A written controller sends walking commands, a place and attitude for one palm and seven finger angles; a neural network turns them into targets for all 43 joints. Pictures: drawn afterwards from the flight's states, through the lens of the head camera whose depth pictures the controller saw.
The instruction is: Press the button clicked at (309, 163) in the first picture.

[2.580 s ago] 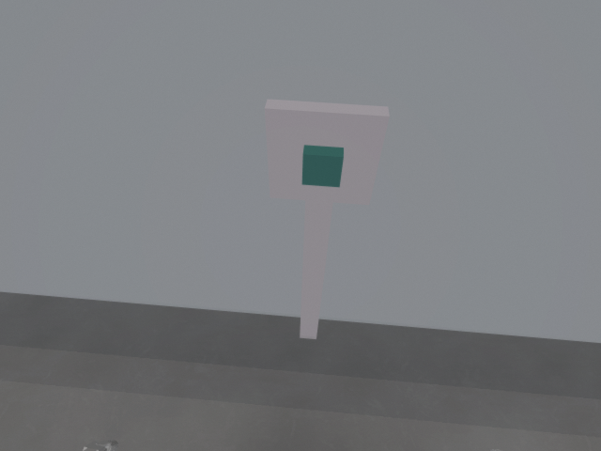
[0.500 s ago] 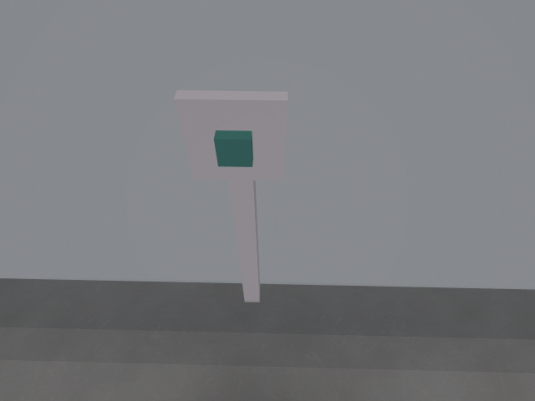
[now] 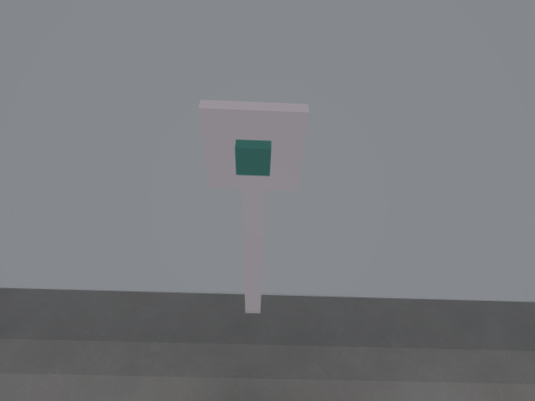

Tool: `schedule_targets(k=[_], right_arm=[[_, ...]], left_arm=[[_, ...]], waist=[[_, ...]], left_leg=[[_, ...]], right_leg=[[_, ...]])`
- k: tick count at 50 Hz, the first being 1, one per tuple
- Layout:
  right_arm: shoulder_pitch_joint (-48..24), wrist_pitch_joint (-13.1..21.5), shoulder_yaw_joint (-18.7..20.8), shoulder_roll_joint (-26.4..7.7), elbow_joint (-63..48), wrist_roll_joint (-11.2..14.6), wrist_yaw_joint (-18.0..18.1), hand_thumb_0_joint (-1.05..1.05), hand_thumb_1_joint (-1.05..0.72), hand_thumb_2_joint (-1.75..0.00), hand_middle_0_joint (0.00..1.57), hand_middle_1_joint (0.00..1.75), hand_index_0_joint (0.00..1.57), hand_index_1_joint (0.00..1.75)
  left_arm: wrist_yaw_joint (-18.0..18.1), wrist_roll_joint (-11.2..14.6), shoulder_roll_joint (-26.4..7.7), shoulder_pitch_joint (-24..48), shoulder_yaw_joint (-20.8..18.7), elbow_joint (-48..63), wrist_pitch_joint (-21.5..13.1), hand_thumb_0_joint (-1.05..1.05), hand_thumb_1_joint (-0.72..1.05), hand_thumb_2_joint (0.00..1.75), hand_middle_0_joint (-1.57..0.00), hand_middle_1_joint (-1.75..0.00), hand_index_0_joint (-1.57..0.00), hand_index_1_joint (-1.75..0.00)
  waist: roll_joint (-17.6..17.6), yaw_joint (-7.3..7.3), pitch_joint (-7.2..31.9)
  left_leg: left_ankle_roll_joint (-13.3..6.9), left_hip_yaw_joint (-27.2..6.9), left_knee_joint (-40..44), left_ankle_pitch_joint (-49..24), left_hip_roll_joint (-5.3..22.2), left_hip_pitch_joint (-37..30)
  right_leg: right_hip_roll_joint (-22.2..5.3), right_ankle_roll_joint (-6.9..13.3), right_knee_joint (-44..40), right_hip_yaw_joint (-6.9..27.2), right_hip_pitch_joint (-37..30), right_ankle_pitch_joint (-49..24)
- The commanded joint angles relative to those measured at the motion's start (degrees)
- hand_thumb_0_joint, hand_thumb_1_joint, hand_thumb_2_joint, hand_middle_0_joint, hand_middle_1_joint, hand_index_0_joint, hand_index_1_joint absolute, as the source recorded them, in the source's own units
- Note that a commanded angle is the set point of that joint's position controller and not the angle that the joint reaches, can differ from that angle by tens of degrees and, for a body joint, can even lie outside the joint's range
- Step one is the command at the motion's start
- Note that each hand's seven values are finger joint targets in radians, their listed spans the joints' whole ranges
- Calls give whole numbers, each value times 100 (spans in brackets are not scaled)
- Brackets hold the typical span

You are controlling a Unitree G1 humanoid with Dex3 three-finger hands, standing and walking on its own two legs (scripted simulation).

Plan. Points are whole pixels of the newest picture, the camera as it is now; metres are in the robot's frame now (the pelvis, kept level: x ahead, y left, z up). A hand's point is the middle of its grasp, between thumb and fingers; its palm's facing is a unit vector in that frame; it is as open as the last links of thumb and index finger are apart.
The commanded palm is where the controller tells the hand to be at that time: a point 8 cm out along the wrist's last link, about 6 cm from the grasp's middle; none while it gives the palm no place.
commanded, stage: come to a stop and stand still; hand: left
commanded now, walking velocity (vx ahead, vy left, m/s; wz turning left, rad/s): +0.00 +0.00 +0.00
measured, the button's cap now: (253, 157) +0.56 +0.07 +0.06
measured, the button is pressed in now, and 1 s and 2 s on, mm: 0 0 0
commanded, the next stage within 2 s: look again from close up in 0.48 s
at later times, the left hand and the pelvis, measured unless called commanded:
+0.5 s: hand out of the picture +0.02 +0.26 -0.16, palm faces -0.04 -0.96 -0.28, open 7.4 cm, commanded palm none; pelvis -0.03 +0.04 +0.01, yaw -1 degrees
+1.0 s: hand out of the picture -0.03 +0.16 -0.17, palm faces -0.01 -0.99 -0.16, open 7.4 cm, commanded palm none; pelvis -0.02 +0.00 +0.01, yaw -1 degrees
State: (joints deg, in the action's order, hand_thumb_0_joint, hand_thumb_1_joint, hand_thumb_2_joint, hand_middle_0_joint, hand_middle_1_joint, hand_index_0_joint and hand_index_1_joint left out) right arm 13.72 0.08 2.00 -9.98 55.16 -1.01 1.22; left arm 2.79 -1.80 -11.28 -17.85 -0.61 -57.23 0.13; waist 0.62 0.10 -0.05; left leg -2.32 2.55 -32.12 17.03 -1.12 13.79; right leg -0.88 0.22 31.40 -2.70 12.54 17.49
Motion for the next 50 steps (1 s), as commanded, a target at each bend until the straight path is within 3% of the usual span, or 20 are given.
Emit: schedule_targets(k=[1, 7, 13, 16, 20, 30, 35, 46, 50], right_arm=[[145, 170, 111, -967, -464, -31, 15, 0, -90, -90, 20, 30, 20, 30], [18, 205, 163, -1280, -469, -29, 21, 0, -90, -90, 20, 30, 20, 30], [-98, 198, 176, -1423, -310, -27, -9, 0, -90, -90, 20, 30, 20, 30], [-118, 190, 170, -1481, -185, -20, -20, 0, -90, -90, 20, 30, 20, 30], [-132, 189, 159, -1490, -12, -3, -28, 0, -90, -90, 20, 30, 20, 30], [-76, 153, 62, -1268, 418, 33, -51, 0, -90, -90, 20, 30, 20, 30], [12, 117, -10, -1021, 591, 44, -53, 0, -90, -90, 20, 30, 20, 30], [203, 90, -81, -543, 841, 70, -34, 0, -90, -90, 20, 30, 20, 30], [261, 95, -94, -447, 914, 64, -23, 0, -90, -90, 20, 30, 20, 30]], left_arm=[[-20, 44, -701, -40, -129, 603, -53, 0, 90, 90, -20, -30, -20, -30], [-81, 46, -921, 247, -156, 643, -1, 0, 90, 90, -20, -30, -20, -30], [-119, 41, -1046, 348, -169, 504, -12, 0, 90, 90, -20, -30, -20, -30], [-122, 33, -1094, 357, -159, 412, -7, 0, 90, 90, -20, -30, -20, -30], [-123, 43, -1099, 309, -135, 249, -34, 0, 90, 90, -20, -30, -20, -30], [-102, 52, -873, 104, -22, -207, -74, 0, 90, 90, -20, -30, -20, -30], [-77, 66, -664, -50, 51, -372, -93, 0, 90, 90, -20, -30, -20, -30], [-13, 90, -331, -333, 99, -492, -165, 0, 90, 90, -20, -30, -20, -30], [-4, 97, -240, -363, 84, -503, -175, 0, 90, 90, -20, -30, -20, -30]], waist=[[-567, 51, -59], [-536, 43, -141], [-119, 42, -242], [-261, 37, -293], [-213, 21, -129], [-158, -10, -258], [-157, -35, -266], [189, -48, -325], [54, -43, -336]], left_leg=[[-189, -1016, 941, -1759, 897, 92], [-157, -1274, 1562, -864, 1009, 136], [-83, -1319, 1934, 235, 998, 201], [0, -1332, 2115, 531, 996, 196], [21, -1230, 2075, 345, 947, -16], [7, -962, 2003, 231, 822, -34], [32, -829, 1890, 86, 753, -127], [74, -541, 1461, -581, 645, -270], [93, -508, 1452, -592, 637, -239]], right_leg=[[-259, 157, -287, 303, 84, -599], [-238, 79, -255, 215, 102, -350], [-342, 81, -504, 323, 15, -429], [-360, 78, -534, 330, 32, -413], [-426, 78, -695, 383, -48, -563], [-542, 9, -1033, 438, -177, -722], [-563, -8, -1156, 496, -125, -711], [-596, 15, -1352, 664, 46, -710], [-593, 31, -1355, 676, 27, -678]])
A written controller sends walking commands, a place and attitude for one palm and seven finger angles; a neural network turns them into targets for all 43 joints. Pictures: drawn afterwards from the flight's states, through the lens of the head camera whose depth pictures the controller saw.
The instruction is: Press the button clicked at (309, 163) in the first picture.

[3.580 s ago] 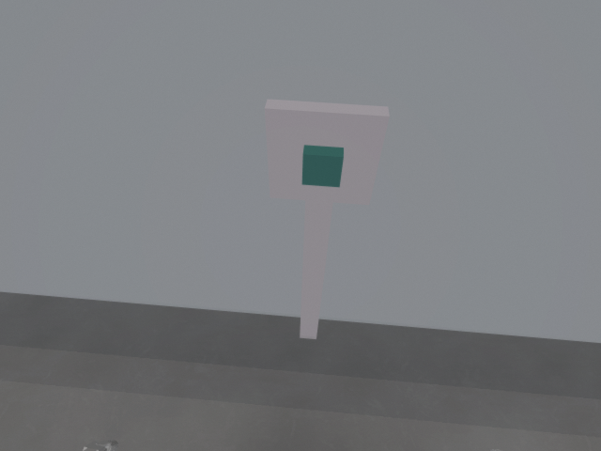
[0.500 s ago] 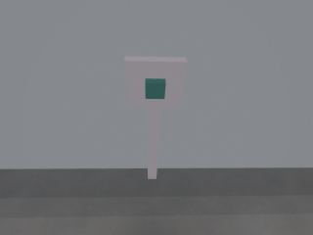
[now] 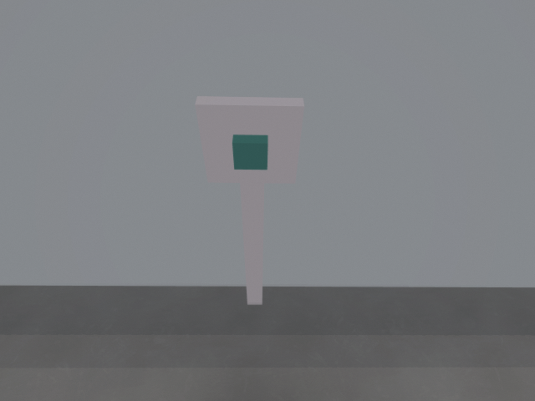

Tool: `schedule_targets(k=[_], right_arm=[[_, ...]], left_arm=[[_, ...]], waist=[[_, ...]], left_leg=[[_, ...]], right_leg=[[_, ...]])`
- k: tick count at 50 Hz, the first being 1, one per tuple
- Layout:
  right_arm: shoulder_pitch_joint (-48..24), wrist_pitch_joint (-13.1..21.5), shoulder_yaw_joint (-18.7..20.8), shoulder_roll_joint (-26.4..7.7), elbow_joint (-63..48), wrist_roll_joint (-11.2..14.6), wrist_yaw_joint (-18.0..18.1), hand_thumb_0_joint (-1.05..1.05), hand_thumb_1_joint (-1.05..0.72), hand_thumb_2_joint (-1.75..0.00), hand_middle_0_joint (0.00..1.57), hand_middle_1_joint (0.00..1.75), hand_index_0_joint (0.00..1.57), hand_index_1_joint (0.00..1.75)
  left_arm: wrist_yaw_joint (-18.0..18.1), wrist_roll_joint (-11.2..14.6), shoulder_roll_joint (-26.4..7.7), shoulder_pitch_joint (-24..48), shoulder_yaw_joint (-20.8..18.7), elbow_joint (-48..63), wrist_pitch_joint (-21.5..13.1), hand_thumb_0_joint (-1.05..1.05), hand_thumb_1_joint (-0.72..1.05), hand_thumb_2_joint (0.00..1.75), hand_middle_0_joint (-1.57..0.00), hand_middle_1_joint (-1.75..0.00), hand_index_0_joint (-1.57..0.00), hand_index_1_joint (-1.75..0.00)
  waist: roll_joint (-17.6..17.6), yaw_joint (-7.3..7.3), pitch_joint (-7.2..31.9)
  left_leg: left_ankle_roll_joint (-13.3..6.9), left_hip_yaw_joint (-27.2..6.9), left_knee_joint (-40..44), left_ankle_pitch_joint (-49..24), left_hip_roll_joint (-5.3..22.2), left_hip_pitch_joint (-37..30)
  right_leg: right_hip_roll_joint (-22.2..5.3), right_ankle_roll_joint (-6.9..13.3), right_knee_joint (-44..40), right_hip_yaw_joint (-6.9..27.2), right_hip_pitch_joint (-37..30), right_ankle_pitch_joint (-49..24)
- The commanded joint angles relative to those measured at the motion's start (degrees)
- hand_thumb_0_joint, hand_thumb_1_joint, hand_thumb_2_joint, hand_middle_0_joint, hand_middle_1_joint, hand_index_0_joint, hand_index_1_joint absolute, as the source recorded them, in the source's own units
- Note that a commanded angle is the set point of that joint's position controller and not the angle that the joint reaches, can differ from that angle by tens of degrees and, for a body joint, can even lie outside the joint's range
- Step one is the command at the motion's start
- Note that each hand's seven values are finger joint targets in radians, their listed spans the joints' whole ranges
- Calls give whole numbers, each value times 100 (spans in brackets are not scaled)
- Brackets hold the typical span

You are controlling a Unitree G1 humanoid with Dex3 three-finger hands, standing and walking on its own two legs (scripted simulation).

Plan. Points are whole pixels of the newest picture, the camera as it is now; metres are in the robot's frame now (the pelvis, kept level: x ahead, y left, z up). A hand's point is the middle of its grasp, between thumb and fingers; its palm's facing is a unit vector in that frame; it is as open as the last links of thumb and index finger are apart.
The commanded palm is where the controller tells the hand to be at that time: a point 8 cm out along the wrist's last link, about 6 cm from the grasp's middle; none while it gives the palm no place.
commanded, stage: look again from close up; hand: left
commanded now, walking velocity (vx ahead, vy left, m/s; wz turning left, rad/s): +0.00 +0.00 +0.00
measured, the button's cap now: (250, 151) +0.57 +0.07 +0.05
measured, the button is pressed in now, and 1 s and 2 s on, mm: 0 0 0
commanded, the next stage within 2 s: shuffle to correct the standing spot in 0.06 s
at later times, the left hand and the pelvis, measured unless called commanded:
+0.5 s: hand out of the picture -0.01 +0.13 -0.18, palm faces +0.03 -0.98 -0.18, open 7.4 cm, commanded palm none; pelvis +0.03 -0.03 -0.01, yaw +0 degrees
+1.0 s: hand out of the picture +0.14 +0.11 -0.18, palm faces +0.01 -0.99 -0.17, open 7.3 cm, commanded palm none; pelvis +0.11 -0.08 +0.00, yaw +0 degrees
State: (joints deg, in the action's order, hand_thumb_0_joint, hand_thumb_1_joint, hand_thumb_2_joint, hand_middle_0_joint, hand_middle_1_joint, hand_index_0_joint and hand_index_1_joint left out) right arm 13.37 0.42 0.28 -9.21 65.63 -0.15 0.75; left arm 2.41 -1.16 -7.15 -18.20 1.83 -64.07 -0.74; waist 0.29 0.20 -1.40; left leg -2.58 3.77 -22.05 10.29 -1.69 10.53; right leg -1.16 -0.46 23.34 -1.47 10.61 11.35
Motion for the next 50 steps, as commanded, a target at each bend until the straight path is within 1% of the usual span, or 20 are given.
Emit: schedule_targets(k=[1, 8, 13, 17, 20, 22, 25, 26, 29, 31, 33, 34, 35, 36, 37, 39, 41, 43, 45, 50], right_arm=[[306, 55, 75, -518, -136, -25, 26, 0, -90, -90, 20, 30, 20, 30], [417, 68, 53, -404, -65, -31, 51, 0, -90, -90, 20, 30, 20, 30], [587, 19, 131, -438, -13, -89, 84, 0, -90, -90, 20, 30, 20, 30], [649, -5, 274, -657, -116, -116, 136, 0, -90, -90, 20, 30, 20, 30], [661, 2, 338, -711, -196, -121, 163, 0, -90, -90, 20, 30, 20, 30], [636, 12, 333, -640, -256, -126, 167, 0, -90, -90, 20, 30, 20, 30], [672, 47, 228, -289, -317, -124, 182, 0, -90, -90, 20, 30, 20, 30], [659, 45, 204, -188, -339, -125, 188, 0, -90, -90, 20, 30, 20, 30], [378, 60, 218, -193, -423, -100, 222, 0, -90, -90, 20, 30, 20, 30], [351, 69, 209, -124, -431, -84, 228, 0, -90, -90, 20, 30, 20, 30], [617, 83, 200, -101, -372, -89, 252, 0, -90, -90, 20, 30, 20, 30], [873, 93, 201, -89, -274, -101, 267, 0, -90, -90, 20, 30, 20, 30], [1313, 124, 236, -260, -107, -125, 287, 0, -90, -90, 20, 30, 20, 30], [1696, 156, 374, -795, -14, -180, 321, 0, -90, -90, 20, 30, 20, 30], [1829, 128, 445, -1156, -65, -191, 325, 0, -90, -90, 20, 30, 20, 30], [1441, 150, 334, -887, -125, -182, 361, 0, -90, -90, 20, 30, 20, 30], [1024, 243, 302, -756, -279, -165, 371, 0, -90, -90, 20, 30, 20, 30], [961, 268, 339, -816, -310, -163, 376, 0, -90, -90, 20, 30, 20, 30], [899, 237, 387, -873, -331, -166, 346, 0, -90, -90, 20, 30, 20, 30], [790, 109, 578, -1065, -353, -209, 271, 0, -90, -90, 20, 30, 20, 30]], left_arm=[[37, 33, -661, -352, -160, 183, -87, 0, 90, 90, -20, -30, -20, -30], [39, 47, -574, -409, -178, 163, -91, 0, 90, 90, -20, -30, -20, -30], [-22, 6, -465, -504, -221, 131, 3, 0, 90, 90, -20, -30, -20, -30], [-117, -55, -420, -597, -311, 275, 101, 0, 90, 90, -20, -30, -20, -30], [-164, -77, -368, -737, -351, 326, 116, 0, 90, 90, -20, -30, -20, -30], [-170, -67, -390, -872, -372, 333, 98, 0, 90, 90, -20, -30, -20, -30], [-130, -33, -572, -1116, -433, 259, 58, 0, 90, 90, -20, -30, -20, -30], [-106, -31, -666, -1219, -462, 225, 55, 0, 90, 90, -20, -30, -20, -30], [-88, -70, -590, -1146, -487, 256, 67, 0, 90, 90, -20, -30, -20, -30], [-70, -85, -594, -1045, -501, 281, 82, 0, 90, 90, -20, -30, -20, -30], [-87, -85, -634, -788, -512, 364, 126, 0, 90, 90, -20, -30, -20, -30], [-118, -58, -597, -670, -505, 394, 156, 0, 90, 90, -20, -30, -20, -30], [-145, -23, -493, -610, -487, 404, 177, 0, 90, 90, -20, -30, -20, -30], [-203, -15, -222, -762, -452, 497, 171, 0, 90, 90, -20, -30, -20, -30], [-207, -87, -306, -558, -447, 666, 152, 0, 90, 90, -20, -30, -20, -30], [-227, -185, -465, -109, -539, 731, 235, 0, 90, 90, -20, -30, -20, -30], [-300, -153, -381, -213, -552, 677, 244, 0, 90, 90, -20, -30, -20, -30], [-331, -114, -269, -178, -556, 687, 292, 0, 90, 90, -20, -30, -20, -30], [-359, -86, -249, -1, -557, 765, 337, 0, 90, 90, -20, -30, -20, -30], [-408, -46, -394, 582, -594, 965, 323, 0, 90, 90, -20, -30, -20, -30]], waist=[[98, -45, -190], [-32, -20, -212], [-76, -59, -452], [-331, -28, -654], [-365, 18, -623], [-139, 74, -579], [855, 89, -348], [1143, 96, -234], [607, 114, -362], [347, 65, -307], [369, -131, -250], [344, -245, -209], [30, -433, -127], [-1244, -478, 42], [-1528, -558, -110], [-698, -379, -747], [-521, -155, -505], [-641, -118, -160], [-859, -123, -176], [-1225, -263, -356]], left_leg=[[119, -634, 419, 40, 694, 90], [140, -597, 392, -14, 699, 143], [73, -803, 606, 1378, 869, 344], [-155, -1245, 927, 2225, 1265, 666], [-260, -1379, 888, 2287, 1381, 823], [-212, -1176, 525, 1930, 1207, 977], [48, -95, -917, 948, 520, 1228], [118, 191, -1501, 1122, 382, 1409], [151, 150, -2711, 1915, 537, 1872], [174, 233, -2593, 1892, 583, 1756], [192, 328, -1676, 1377, 630, 1017], [194, 438, -985, 760, 567, 365], [91, 81, -251, 150, 861, -525], [-397, -1643, 298, -262, 2150, -1329], [-962, -2664, 891, -313, 3199, -1060], [-905, -2227, 903, -667, 2985, -164], [-749, -1379, 732, -1685, 2613, -281], [-609, -674, 529, -2420, 2349, -493], [-462, -241, 477, -2385, 2143, -308], [-237, -6, 212, -1984, 2038, 64]], right_leg=[[-549, 109, -547, 561, 203, -97], [-542, 141, -553, 566, 127, -158], [-314, 152, -347, 398, 435, 845], [-106, 167, 193, 105, 615, 946], [-103, 170, 331, 38, 517, 824], [-215, 228, 63, 241, 305, 854], [-710, 590, -605, 1077, -246, 700], [-1012, 777, -777, 1413, -436, 258], [-1293, 1397, -635, 1329, -651, -1627], [-1248, 1500, -494, 1127, -663, -2111], [-1066, 1326, -228, 900, -169, -1837], [-812, 1098, 16, 696, 198, -1532], [-505, 792, 735, 445, 785, -1154], [31, 354, 1846, -17, 1876, 294], [100, 203, 2975, -166, 2319, 2081], [-240, 134, 3941, 363, 2524, 1604], [-349, -18, 4069, 312, 2503, 993], [-392, -127, 3771, 236, 2332, 732], [-434, -206, 3209, 17, 2121, 482], [-300, -202, 1641, -468, 1371, 328]])
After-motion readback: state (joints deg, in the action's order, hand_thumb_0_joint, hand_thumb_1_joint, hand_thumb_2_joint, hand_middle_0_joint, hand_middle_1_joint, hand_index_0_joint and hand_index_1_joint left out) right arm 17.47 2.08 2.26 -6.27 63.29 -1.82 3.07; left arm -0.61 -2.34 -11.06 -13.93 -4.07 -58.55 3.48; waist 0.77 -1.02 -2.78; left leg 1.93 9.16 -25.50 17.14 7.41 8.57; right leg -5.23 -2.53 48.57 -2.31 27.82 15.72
